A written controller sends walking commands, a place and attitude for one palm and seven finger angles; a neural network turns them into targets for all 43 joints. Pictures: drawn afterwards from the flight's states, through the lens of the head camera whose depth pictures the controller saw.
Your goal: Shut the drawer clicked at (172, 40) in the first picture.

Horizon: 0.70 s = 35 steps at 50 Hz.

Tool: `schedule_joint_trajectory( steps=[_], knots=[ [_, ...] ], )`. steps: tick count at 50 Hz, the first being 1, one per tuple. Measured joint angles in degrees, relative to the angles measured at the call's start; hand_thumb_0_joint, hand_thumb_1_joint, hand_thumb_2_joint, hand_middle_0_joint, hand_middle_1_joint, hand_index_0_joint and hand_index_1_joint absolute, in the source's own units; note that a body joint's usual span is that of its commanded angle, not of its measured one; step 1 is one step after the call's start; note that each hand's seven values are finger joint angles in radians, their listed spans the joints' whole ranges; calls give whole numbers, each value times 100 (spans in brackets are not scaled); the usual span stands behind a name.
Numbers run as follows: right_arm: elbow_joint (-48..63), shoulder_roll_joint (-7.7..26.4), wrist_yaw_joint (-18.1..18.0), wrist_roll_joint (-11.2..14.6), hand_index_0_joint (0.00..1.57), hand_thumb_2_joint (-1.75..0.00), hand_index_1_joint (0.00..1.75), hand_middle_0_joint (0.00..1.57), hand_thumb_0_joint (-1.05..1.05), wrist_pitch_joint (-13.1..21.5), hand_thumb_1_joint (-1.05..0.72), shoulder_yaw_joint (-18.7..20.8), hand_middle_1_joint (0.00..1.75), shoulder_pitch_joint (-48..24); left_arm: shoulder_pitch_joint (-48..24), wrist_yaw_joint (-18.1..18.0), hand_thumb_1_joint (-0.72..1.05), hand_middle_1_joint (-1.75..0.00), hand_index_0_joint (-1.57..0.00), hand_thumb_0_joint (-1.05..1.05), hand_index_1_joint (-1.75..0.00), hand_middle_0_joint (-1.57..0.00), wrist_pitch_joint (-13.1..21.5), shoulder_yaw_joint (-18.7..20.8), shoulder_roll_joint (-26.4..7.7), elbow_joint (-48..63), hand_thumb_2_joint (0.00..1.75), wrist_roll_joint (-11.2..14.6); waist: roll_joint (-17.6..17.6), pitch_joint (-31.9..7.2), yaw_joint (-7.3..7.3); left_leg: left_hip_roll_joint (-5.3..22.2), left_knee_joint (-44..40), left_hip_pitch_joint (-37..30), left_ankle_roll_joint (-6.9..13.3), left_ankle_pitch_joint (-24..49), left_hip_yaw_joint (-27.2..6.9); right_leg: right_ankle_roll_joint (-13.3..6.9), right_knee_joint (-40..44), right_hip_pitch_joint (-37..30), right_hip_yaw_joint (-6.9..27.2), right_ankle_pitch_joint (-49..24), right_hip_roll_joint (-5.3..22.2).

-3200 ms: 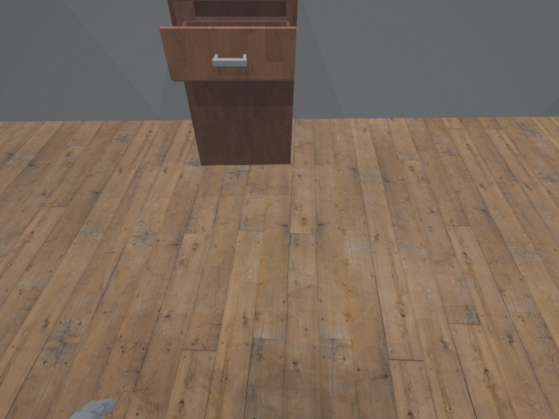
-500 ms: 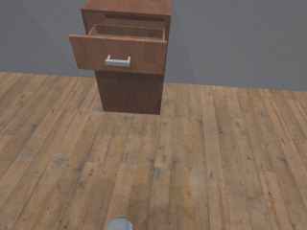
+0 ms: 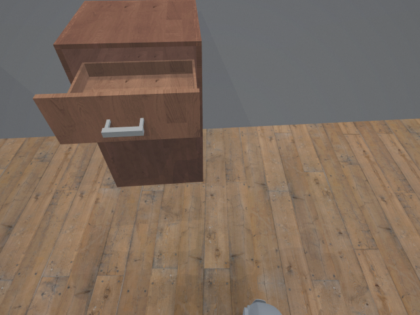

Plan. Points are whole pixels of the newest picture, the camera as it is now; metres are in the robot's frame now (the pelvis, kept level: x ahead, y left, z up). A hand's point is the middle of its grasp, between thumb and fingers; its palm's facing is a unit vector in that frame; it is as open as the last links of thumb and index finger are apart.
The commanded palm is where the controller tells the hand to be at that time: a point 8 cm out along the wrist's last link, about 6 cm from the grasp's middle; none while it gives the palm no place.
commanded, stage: take the last steps up to it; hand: left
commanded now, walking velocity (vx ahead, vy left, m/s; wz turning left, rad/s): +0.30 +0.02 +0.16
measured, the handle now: (124, 127) +0.62 +0.28 -0.04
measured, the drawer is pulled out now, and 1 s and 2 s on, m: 0.28 0.28 0.28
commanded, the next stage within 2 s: come to a stop and stand still in 0.90 s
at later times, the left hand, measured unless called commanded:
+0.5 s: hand out of the picture +0.11 +0.14 -0.17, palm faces +0.18 -0.97 -0.15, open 7.3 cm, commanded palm none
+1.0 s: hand (113, 246) +0.31 +0.26 -0.17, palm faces +0.17 -0.97 -0.18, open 7.3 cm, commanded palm none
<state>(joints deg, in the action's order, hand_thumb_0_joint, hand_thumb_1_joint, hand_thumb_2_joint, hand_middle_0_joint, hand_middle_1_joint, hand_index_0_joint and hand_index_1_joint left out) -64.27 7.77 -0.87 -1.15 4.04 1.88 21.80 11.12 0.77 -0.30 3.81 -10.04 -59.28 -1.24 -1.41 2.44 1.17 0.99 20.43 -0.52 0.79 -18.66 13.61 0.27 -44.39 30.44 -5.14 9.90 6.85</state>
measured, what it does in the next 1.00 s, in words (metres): walks ahead: right foot, then left foot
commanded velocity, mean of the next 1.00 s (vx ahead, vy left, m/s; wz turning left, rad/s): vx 0.24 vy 0.02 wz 0.09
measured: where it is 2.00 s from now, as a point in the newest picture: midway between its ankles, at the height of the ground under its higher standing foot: outside the picture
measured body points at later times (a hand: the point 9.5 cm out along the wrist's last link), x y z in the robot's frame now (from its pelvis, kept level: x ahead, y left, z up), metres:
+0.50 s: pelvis +0.15 -0.02 +0.01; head +0.15 -0.02 +0.46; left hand +0.10 +0.19 -0.15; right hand +0.22 -0.25 -0.15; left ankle +0.21 +0.12 -0.69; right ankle +0.13 -0.12 -0.74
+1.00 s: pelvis +0.27 +0.07 +0.01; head +0.27 +0.09 +0.46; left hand +0.30 +0.31 -0.15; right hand +0.27 -0.15 -0.14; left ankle +0.24 +0.13 -0.74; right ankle +0.33 -0.06 -0.67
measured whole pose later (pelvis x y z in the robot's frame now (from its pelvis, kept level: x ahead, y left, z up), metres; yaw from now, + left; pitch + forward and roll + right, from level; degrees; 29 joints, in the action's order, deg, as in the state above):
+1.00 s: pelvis +0.27 +0.07 +0.01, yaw +6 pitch -2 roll +0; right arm -63.8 6.3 -1.5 -0.9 3.7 1.0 20.1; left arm 11.4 -0.6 -0.3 3.9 -11.0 -60.3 -1.3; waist -2.8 1.4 0.3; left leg -2.1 18.5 4.3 4.9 -13.2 10.1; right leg 1.4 -58.1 30.2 -2.8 13.5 5.8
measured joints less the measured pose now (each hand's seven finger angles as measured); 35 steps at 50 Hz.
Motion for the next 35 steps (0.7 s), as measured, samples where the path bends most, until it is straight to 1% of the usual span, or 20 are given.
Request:
schedule_joint_trajectory(
  steps=[2, 4, 5, 6, 7, 8, 9, 10, 12, 16, 20, 25, 29, 31, 32, 33, 35],
  knots=[
    [-60, -34, 9, -15, 20, -90, 30, 20, 0, -28, -91, -1, 30, 120, -117, 7, 92, -30, -19, 0, -30, -20, 32, -17, 5, 44, 90, -6, 64, 46, 110, 85, 207, -67, -111, -248, 21, -70, 493, -306, -94, 126, -99],
    [-135, -68, 25, -3, 20, -90, 30, 20, 0, -61, -91, -9, 30, 290, -180, 25, 92, -30, -20, 0, -30, -20, 139, -34, -6, 112, 90, -26, 123, 57, 167, 219, 713, -3, -216, -631, -13, -147, 1004, -746, -206, 64, -226],
    [-195, -72, 43, 19, 20, -90, 30, 20, 0, -95, -91, -5, 30, 317, -236, 16, 92, -30, -20, 0, -30, -20, 229, -26, 16, 124, 90, -44, 205, 90, 149, 362, 1286, 209, -172, -832, -85, -230, 935, -771, -266, 99, -300],
    [-234, -71, 61, 41, 20, -90, 30, 20, 1, -161, -91, -9, 30, 291, -276, 4, 92, -30, -20, 0, -30, -20, 305, -33, 42, 145, 90, -33, 264, 145, 150, 419, 2138, 552, -104, -1004, -325, -312, 755, -759, -326, 222, -339],
    [-243, -66, 71, 52, 20, -90, 30, 20, 1, -224, -91, -3, 30, 256, -291, -8, 92, -30, -20, 0, -30, -20, 349, -52, 71, 167, 90, -8, 300, 194, 161, 390, 3031, 929, -37, -1084, -610, -373, 683, -824, -390, 335, -352],
    [-251, -60, 79, 55, 20, -90, 30, 20, 1, -267, -91, 11, 30, 213, -275, -19, 92, -30, -20, 0, -30, -20, 374, -67, 100, 174, 90, 11, 312, 210, 144, 347, 3782, 1283, 12, -1012, -801, -408, 722, -934, -434, 399, -363],
    [-249, -49, 86, 52, 20, -90, 30, 20, 1, -296, -91, 27, 30, 158, -229, -37, 92, -30, -20, 0, -30, -20, 382, -81, 126, 166, 90, 26, 306, 196, 119, 324, 4335, 1607, 38, -822, -911, -410, 842, -1062, -459, 405, -376],
    [-228, -31, 91, 44, 20, -90, 30, 20, 1, -315, -91, 45, 30, 95, -163, -56, 91, -30, -20, 0, -30, -20, 380, -96, 153, 144, 90, 37, 302, 164, 102, 334, 4685, 1898, 45, -568, -977, -393, 1013, -1202, -485, 367, -395],
    [-141, 11, 93, 25, 20, -90, 30, 20, 1, -330, -91, 85, 30, -35, -22, -154, 94, -30, -20, -1, -30, -20, 398, -23, 150, 111, 90, 79, 316, 72, 77, 404, 4923, 2382, 21, -88, -1083, -398, 1402, -1481, -554, 280, -456],
    [60, 117, 106, -14, 20, -90, 30, 20, 1, -352, -91, 143, 30, -320, 313, -164, 95, -30, -20, -2, -30, -20, 412, -68, 117, -42, 90, 41, 334, -105, 58, 545, 4607, 2987, -95, 512, -1152, -384, 2020, -1923, -667, 156, -537],
    [197, 210, 147, -18, 20, -90, 30, 19, 1, -389, -91, 183, 30, -567, 664, -141, 94, -30, -20, -1, -30, -20, 404, -129, 216, -224, 90, 18, 357, -215, -14, 634, 3973, 3191, -198, 749, -1107, -319, 2369, -2260, -774, 167, -574],
    [297, 269, 216, -14, 20, -90, 30, 19, 1, -414, -92, 183, 30, -843, 1044, -110, 92, -30, -20, 0, -30, -20, 405, -173, 324, -428, 90, -12, 292, -223, -215, 631, 2811, 2976, -215, 711, -941, -150, 2527, -2576, -900, 319, -511],
    [414, 243, 263, -2, 20, -90, 30, 19, 1, -375, -92, 142, 30, -1062, 1288, -99, 92, -30, -20, 0, -30, -20, 348, -155, 306, -563, 90, -41, 154, -138, -397, 523, 1994, 2565, -108, 430, -779, 61, 2347, -2715, -971, 602, -357],
    [499, 216, 269, -3, 20, -90, 30, 19, 1, -301, -91, 111, 30, -1130, 1410, -100, 91, -30, -20, 0, -30, -20, 291, -130, 272, -631, 90, -35, 83, -106, -447, 441, 1504, 2212, -46, 432, -680, 192, 2063, -2711, -980, 849, -241],
    [556, 215, 262, -12, 20, -90, 30, 19, 1, -230, -91, 95, 30, -1149, 1479, -95, 91, -30, -20, 0, -30, -20, 259, -126, 261, -656, 90, -22, 64, -96, -444, 394, 1257, 2039, 21, 553, -657, 211, 1739, -2619, -958, 1056, -161],
    [590, 175, 233, -26, 20, -90, 30, 19, 1, -156, -91, 94, 30, -1191, 1469, -87, 91, -30, -20, 0, -30, -20, 204, -120, 231, -702, 90, -1, -14, -40, -418, 309, 1372, 2050, 111, 557, -613, 160, 1158, -2418, -833, 1349, -51],
    [645, 89, 161, -22, 20, -90, 30, 19, 1, -69, -91, 48, 30, -1214, 1377, -90, 91, -30, -20, 0, -30, -20, 97, -111, 174, -739, 90, 1, -93, 71, -407, 214, 1496, 1936, 260, 341, -493, 24, -336, -1815, -376, 1794, -58]
  ],
)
